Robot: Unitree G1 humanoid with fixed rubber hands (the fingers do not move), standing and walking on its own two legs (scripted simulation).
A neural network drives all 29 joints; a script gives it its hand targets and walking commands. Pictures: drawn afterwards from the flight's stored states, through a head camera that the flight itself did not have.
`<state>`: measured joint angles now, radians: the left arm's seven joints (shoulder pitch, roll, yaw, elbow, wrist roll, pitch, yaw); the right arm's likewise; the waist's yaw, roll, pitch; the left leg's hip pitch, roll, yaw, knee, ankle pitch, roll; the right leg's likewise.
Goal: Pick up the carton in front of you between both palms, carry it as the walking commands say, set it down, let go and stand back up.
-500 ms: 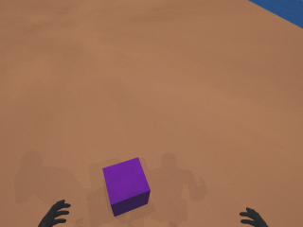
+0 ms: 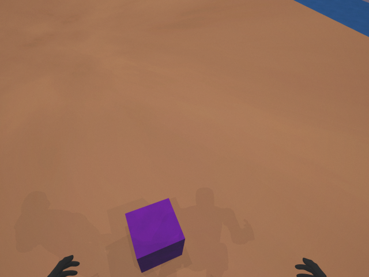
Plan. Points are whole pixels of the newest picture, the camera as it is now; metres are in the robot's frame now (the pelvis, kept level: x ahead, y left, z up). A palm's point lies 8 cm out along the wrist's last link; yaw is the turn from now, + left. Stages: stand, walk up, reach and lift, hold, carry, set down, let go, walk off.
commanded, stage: stand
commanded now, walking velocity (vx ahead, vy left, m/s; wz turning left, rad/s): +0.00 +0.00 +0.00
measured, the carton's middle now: (155, 235) +0.42 +0.11 -0.65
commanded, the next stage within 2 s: none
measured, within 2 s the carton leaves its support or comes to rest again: neither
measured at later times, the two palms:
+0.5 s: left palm out of the picture +0.06 +0.30 -0.11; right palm out of the picture +0.08 -0.31 -0.08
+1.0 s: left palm out of the picture +0.05 +0.30 -0.11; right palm out of the picture +0.07 -0.32 -0.09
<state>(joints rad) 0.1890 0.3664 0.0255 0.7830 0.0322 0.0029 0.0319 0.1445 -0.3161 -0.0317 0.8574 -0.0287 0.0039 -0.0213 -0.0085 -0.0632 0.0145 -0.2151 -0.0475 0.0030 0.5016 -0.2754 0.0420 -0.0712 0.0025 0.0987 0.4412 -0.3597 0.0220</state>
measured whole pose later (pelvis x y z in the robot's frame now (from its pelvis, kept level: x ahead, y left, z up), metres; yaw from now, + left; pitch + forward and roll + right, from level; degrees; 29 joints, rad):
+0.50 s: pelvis -0.02 +0.00 +0.01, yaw +1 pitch -2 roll +0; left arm 0.20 0.39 0.01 0.92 0.03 -0.01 0.02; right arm 0.12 -0.36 -0.02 0.99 -0.02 0.00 -0.01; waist 0.00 -0.05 0.02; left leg -0.18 -0.04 -0.01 0.42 -0.20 0.03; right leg -0.03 0.00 0.08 0.36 -0.29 0.02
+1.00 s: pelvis -0.03 -0.01 +0.01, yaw +1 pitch -2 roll +0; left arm 0.17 0.40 0.01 0.99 0.02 -0.01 0.02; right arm 0.11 -0.38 0.00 1.05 -0.01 -0.01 -0.01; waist 0.00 -0.04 0.03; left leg -0.17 -0.04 -0.03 0.39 -0.17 0.03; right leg -0.02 0.01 0.07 0.33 -0.27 0.01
